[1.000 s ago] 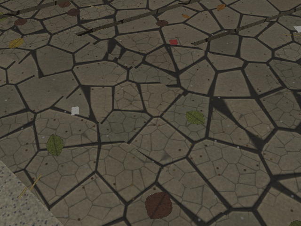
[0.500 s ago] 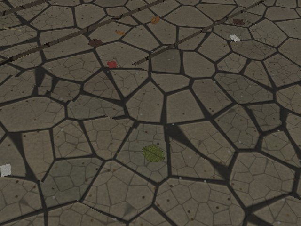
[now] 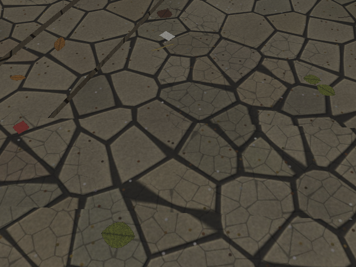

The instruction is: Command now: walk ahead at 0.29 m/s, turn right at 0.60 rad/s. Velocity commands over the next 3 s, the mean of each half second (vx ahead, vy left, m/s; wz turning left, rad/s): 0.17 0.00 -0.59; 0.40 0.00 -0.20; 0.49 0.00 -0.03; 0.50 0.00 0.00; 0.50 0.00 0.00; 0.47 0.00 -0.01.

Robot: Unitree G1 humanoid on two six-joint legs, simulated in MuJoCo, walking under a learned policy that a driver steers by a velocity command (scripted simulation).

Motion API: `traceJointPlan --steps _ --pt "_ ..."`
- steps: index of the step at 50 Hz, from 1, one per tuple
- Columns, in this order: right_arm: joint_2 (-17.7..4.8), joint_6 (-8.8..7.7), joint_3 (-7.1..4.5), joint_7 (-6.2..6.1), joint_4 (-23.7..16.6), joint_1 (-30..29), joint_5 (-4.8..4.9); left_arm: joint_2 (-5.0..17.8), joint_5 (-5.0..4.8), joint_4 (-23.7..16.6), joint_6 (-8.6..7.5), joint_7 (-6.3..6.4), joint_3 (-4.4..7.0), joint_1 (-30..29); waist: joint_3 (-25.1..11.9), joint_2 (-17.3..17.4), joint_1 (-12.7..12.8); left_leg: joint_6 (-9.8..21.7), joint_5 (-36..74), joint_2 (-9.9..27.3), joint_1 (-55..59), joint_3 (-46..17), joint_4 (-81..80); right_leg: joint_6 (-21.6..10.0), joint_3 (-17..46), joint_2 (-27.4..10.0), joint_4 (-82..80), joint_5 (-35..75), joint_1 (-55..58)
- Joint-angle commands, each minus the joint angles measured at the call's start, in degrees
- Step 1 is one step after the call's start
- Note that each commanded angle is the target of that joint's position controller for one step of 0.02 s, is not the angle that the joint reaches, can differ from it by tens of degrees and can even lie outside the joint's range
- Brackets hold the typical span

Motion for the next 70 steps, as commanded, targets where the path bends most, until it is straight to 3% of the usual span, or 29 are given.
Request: traceJointPlan --steps 1,3,6,14,17,20,21,22,23,24,25,26,27,29,33,38,40,42,45,47,48,49,50,51,52,54,57,62,70 --pt "-7.34 1.86 -2.1 -0.04 -3.01 4.48 -1.23 7.02 -0.38 -2.12 -1.09 0.52 1.79 2.38 -4.93 1.36 -1.19 -1.62 1.61 2.02 -5.43 -2.59 -6.23 -9.51 15.58 -16.37 -10.41 44.64 7.12" --pt "-5.81 2.78 -1.84 0.31 -3.87 3.61 -0.86 8.76 -0.05 -1.48 -1.2 0.37 2.34 3.66 -6.89 -0.4 -1.3 -2.13 4.94 0.86 -4.4 -1.32 -9.63 -8.74 13.67 -14.48 -9.61 49.65 5.68" --pt "-6.1 3.0 -1.92 0.25 -5.45 -0.28 -0.45 8.6 -0.01 -1.17 -0.79 0.66 2.34 6.13 -8.83 -2.1 0.4 -1.82 12.64 0.33 -5.5 -1.23 -12.67 -5.91 13.35 -12.88 -7.82 50.94 6.28" --pt "-7.93 2.58 -1.41 -0.13 -9.35 -13.37 0.21 9.42 0.71 -0.07 0.67 2.11 3.02 13.35 -5.47 -3.99 5.91 -1.96 15.92 -1.83 -12.13 -5.97 -27.87 -4.6 23.16 -13.36 -2.86 37.13 16.02" --pt "-8.67 1.78 -1.21 -0.34 -8.96 -12.2 0.48 9.59 1.22 -1.11 1.08 2.24 3.3 11.88 -5.44 -4.56 5.14 -0.91 13.84 -3.77 -5.14 -7.88 -36.34 -3.07 26.89 -11.93 1.63 32.43 14.26" --pt "-8.12 0.59 -0.93 -0.69 -6.58 -5.61 0.94 9.38 1.39 -2.68 0.71 2.22 3.2 7.51 -6.07 -3.19 0.84 0.66 21.16 -4.0 10.86 -7.91 -48.25 -0.74 29.5 -8.37 7.87 15.03 6.09" --pt "-8.72 -0.23 -1.04 -0.99 -5.58 -2.28 0.31 7.56 0.61 -2.75 0.19 1.84 2.69 7.89 -7.41 0.78 -0.51 1.43 26.27 -1.09 19.98 -8.66 -50.64 0.62 26.67 -4.93 15.86 3.68 0.28" --pt "-12.14 -0.47 -1.6 -1.26 -5.72 0.96 -0.24 2.96 -0.18 -3.05 -0.09 1.61 1.54 12.35 -13.28 11.79 0.48 4.37 36.22 12.24 31.89 -19.77 -46.37 2.51 17.21 0.89 32.49 -23.78 -8.33" --pt "-13.11 0.15 -1.21 -0.82 -6.39 4.72 0.46 5.1 1.44 -1.95 0.31 1.98 2.07 19.55 -14.02 8.1 3.37 6.53 43.93 19.65 33.9 -30.1 -41.99 2.19 13.74 3.55 39.45 -34.2 -14.73" --pt "-15.58 0.88 -2.97 -0.93 -5.71 3.19 0.77 6.48 1.95 -1.81 0.57 1.98 2.07 21.02 -15.69 14.82 3.88 12.76 16.11 22.9 31.56 -43.17 -50.35 3.32 10.17 0.75 43.75 -27.62 -20.36" --pt "-10.85 1.23 -2.17 -0.48 -6.84 -0.37 0.94 8.98 2.82 -1.11 1.26 1.67 2.22 14.74 -7.21 6.9 2.45 11.89 -6.81 18.2 24.66 -39.17 -55.6 4.11 9.97 -2.59 46.67 -21.0 -23.18" --pt "-9.04 1.47 -1.46 -0.1 -7.36 -3.17 0.56 9.21 2.97 -1.76 1.31 0.53 2.44 9.97 -2.68 5.66 1.8 9.38 -13.04 13.56 18.54 -32.63 -57.75 4.62 9.65 -2.98 44.37 -16.15 -22.34" --pt "-9.01 1.4 -1.24 0.0 -6.92 -3.39 -0.33 7.99 2.56 -1.76 1.29 -0.42 2.16 8.74 -0.58 7.41 1.68 8.52 -8.48 10.44 15.0 -27.28 -59.36 5.54 9.77 -3.76 42.27 -12.74 -21.13" --pt "-9.64 0.35 -1.64 0.25 -4.53 -0.58 -0.41 5.71 2.36 -0.86 1.16 -1.32 1.33 8.92 -1.19 9.0 1.65 9.15 0.45 7.8 13.26 -21.72 -60.41 6.17 9.37 -3.85 41.28 -7.5 -18.5" --pt "-7.99 -1.77 -1.8 1.04 -1.66 2.87 0.39 5.23 2.22 -0.37 0.0 -1.07 1.14 6.08 -2.73 7.25 1.76 11.37 8.06 7.94 18.33 -18.08 -60.72 6.92 10.41 -5.55 37.31 -1.36 -23.08" --pt "-7.52 -1.62 -2.14 1.08 1.28 7.04 0.69 2.06 2.32 -2.74 -0.67 -1.69 -0.49 -3.79 -1.0 5.56 -0.44 12.48 10.62 7.6 19.16 -13.57 -63.05 9.99 4.07 -10.6 21.17 3.85 -23.68" --pt "-8.05 -1.59 -2.34 1.13 2.36 9.12 0.6 0.16 1.87 -4.03 -1.06 -2.0 -1.49 -8.32 -0.39 6.25 -2.16 12.25 12.95 7.38 17.08 -11.44 -62.86 10.28 1.49 -10.84 13.0 4.79 -18.84" --pt "-8.72 -1.51 -2.53 1.34 3.24 10.76 0.42 0.34 1.36 -4.5 -1.3 -1.97 -1.72 -9.98 -0.48 6.38 -2.61 12.15 15.11 8.13 16.07 -10.68 -61.66 9.45 -0.35 -10.01 7.89 3.49 -13.77" --pt "-9.54 -1.29 -2.83 1.36 3.97 11.15 0.4 1.85 1.16 -4.61 -1.88 -1.33 -1.38 -8.35 -0.98 6.73 -1.08 11.78 20.25 10.78 16.58 -11.84 -58.62 6.72 -1.13 -9.23 3.75 0.25 -7.39" --pt "-9.25 -0.97 -2.77 1.14 4.48 10.64 0.5 2.87 1.61 -2.08 -2.83 -0.48 -0.69 -0.44 -3.3 4.06 3.13 10.04 26.81 9.11 14.9 -9.41 -50.1 4.77 -1.25 -7.55 -2.5 0.08 4.51" --pt "-7.57 -1.06 -2.24 1.18 4.3 10.76 0.62 5.37 2.32 0.72 -3.69 0.25 0.35 8.22 -8.73 -0.24 6.5 8.56 28.09 5.44 11.14 -5.64 -38.31 3.18 2.54 -10.11 -4.36 -1.98 16.48" --pt "-2.56 -1.34 -0.75 1.61 0.95 10.53 1.87 11.18 3.3 1.54 -4.01 1.11 1.79 17.08 -16.91 -11.35 9.39 5.5 11.88 -0.72 -3.67 0.17 -18.96 -1.84 24.88 -26.46 -9.54 -16.64 31.82" --pt "-5.35 -0.98 -1.72 1.23 0.65 11.12 0.88 13.52 1.52 2.82 -3.21 1.04 2.54 18.89 -16.1 -14.71 8.67 5.37 -8.33 -5.95 -14.54 -0.51 -8.62 -5.16 41.53 -32.63 -16.4 -21.28 31.17" --pt "-8.46 -0.47 -2.78 1.11 1.08 8.62 -0.12 9.31 0.65 2.35 -2.8 0.74 1.46 14.24 -8.68 -7.53 6.2 6.28 -4.31 -2.1 -17.37 -4.19 -4.68 -4.41 35.19 -29.62 -15.78 -22.4 25.23" --pt "-6.73 -0.62 -2.47 1.8 1.28 7.13 0.03 5.84 0.58 1.31 -3.0 0.37 0.63 9.27 -4.41 -5.44 4.23 6.27 1.46 0.19 -15.94 -4.63 -6.09 -3.33 27.99 -26.41 -16.81 -16.25 18.45" --pt "-4.93 0.08 -2.22 2.41 2.36 7.22 -0.47 2.61 0.35 1.06 -3.75 0.38 -0.22 5.6 -2.55 -6.65 1.28 4.92 6.72 2.53 -10.95 -3.41 -9.96 -0.93 18.19 -20.96 -19.47 -4.2 11.79" --pt "-4.61 1.23 -2.33 3.08 3.12 6.54 -0.84 2.81 -0.01 3.17 -4.89 0.59 -0.1 8.18 -3.42 -5.29 -0.06 3.12 11.08 2.53 -9.45 -1.93 -10.76 -1.45 12.23 -18.52 -20.32 9.67 11.04" --pt "-3.77 1.58 -2.05 3.34 -0.1 -5.64 -0.51 2.94 -0.36 6.74 -4.79 0.7 -0.14 13.65 -0.58 -3.98 1.84 1.23 19.8 2.36 -14.27 -0.15 -21.19 -1.43 7.78 -16.95 -21.75 18.52 12.57" --pt "-3.23 0.36 -0.93 2.92 -2.92 -18.32 -0.07 2.41 0.68 12.09 -5.03 2.01 -0.58 21.13 1.48 -2.11 5.07 4.06 28.34 0.37 -15.45 0.62 -36.9 -1.98 6.16 -18.35 -17.68 28.35 23.51"
Next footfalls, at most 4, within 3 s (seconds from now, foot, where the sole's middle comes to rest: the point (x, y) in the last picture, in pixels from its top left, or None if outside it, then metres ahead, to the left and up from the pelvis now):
0.44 left None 0.27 0.11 -0.80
0.96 right None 0.38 -0.18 -0.80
1.52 left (216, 194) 0.75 -0.15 -0.84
2.06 right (268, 151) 0.97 -0.42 -0.84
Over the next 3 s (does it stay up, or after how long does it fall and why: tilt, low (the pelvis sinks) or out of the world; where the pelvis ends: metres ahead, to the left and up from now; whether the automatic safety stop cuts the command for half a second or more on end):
stays up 1.33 -0.39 -0.09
